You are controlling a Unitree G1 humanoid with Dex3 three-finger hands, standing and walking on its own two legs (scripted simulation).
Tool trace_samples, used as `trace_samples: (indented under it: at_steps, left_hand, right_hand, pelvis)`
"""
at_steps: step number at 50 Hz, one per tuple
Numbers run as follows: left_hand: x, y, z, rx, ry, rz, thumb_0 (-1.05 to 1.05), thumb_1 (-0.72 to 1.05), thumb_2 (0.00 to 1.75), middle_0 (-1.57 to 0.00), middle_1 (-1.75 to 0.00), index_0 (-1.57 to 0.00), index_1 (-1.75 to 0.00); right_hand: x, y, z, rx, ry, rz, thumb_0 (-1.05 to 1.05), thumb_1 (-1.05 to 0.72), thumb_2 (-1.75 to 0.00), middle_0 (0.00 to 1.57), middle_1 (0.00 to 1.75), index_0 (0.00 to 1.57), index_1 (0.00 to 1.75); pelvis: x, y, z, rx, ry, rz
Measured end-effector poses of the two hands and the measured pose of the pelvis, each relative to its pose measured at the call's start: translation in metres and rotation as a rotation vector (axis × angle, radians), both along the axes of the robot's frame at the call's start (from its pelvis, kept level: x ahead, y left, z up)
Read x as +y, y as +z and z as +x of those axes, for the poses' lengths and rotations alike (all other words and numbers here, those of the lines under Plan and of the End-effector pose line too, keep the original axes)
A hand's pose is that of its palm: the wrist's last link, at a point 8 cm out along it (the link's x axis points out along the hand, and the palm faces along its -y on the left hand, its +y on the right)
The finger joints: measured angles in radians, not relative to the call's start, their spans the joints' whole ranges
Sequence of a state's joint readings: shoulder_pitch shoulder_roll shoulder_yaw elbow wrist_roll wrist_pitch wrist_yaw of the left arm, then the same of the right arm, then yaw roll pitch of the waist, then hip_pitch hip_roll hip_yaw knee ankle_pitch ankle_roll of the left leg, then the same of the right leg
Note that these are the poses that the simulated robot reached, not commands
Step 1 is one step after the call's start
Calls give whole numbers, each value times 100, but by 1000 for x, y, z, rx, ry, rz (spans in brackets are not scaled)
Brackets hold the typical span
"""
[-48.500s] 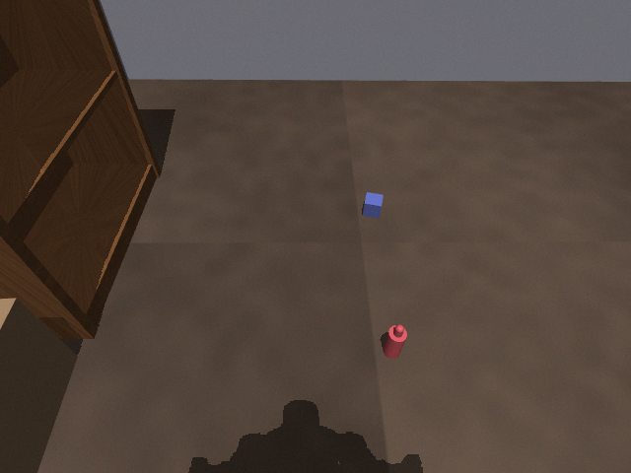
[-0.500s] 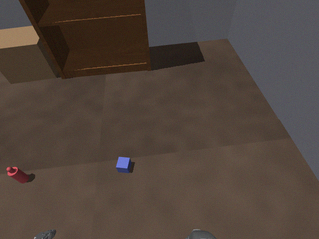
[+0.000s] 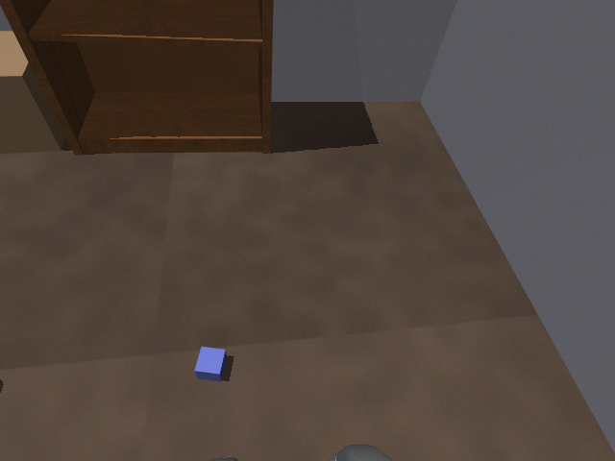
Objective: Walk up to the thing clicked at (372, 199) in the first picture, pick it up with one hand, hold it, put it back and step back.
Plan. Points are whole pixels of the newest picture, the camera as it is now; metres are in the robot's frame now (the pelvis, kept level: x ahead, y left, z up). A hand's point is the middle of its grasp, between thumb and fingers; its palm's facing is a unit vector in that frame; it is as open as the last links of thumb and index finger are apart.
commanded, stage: walk up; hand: left
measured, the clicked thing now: (211, 364) +0.48 +0.22 -0.72
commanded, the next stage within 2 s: stand in 1.42 s
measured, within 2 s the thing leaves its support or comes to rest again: neither
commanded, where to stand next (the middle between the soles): +0.11 -0.03 m, yaw +1 degrees
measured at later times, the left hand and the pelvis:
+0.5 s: hand (132, 454) +0.16 +0.22 -0.14, palm faces -0.03 -0.93 -0.36, open 7.4 cm; pelvis +0.04 -0.03 +0.00, yaw +0 degrees
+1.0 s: hand out of the picture +0.11 +0.24 -0.14, palm faces +0.03 -0.95 -0.32, open 7.4 cm; pelvis +0.04 -0.02 +0.02, yaw +2 degrees
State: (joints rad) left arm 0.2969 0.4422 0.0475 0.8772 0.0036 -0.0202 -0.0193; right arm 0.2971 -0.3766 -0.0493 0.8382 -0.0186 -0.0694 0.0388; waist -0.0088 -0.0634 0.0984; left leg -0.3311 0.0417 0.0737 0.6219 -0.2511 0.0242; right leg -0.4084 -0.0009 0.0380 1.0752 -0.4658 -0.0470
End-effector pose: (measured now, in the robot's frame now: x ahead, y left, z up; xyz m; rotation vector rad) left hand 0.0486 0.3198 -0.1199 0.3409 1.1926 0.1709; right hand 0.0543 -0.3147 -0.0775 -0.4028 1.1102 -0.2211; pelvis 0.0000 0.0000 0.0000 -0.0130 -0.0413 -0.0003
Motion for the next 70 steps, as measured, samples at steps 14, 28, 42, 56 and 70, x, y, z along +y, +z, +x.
trace_samples:
  at_steps: [14, 28, 42, 56, 70]
  left_hand:
    - [-24, 9, 63, -13, 8, 51, 1, 90, 90, -20, -30, -20, -30]
    - [-54, 22, 111, -108, -10, -7, 1, 90, 90, -20, -30, -20, -30]
    - [-45, 20, 89, -53, 51, -42, 1, 90, 90, -20, -30, -20, -30]
    - [-39, 19, 35, 76, 128, -22, 1, 90, 90, -20, -30, -20, -30]
    - [-44, 20, 50, 49, 134, -30, 1, 90, 90, -20, -30, -20, -30]
  right_hand:
    - [-13, -40, 48, 38, -21, 55, 0, -90, -89, 21, 30, 20, 30]
    - [-8, -37, 69, 56, 4, 100, 0, -91, -89, 21, 30, 20, 30]
    - [-13, -16, 62, 92, -8, 49, 0, -91, -89, 21, 30, 20, 30]
    - [1, -24, 75, 116, 20, 93, 0, -91, -89, 21, 30, 20, 30]
    - [3, -23, 91, 103, 17, 95, 0, -91, -89, 21, 30, 20, 30]
  pelvis:
    - [-17, -10, 40, -2, -5, 2]
    - [-25, 4, 43, 9, 10, 33]
    - [-22, 17, 41, -6, 19, 17]
    - [-21, 20, 43, 8, 35, 12]
    - [-22, 21, 51, 11, 46, 12]
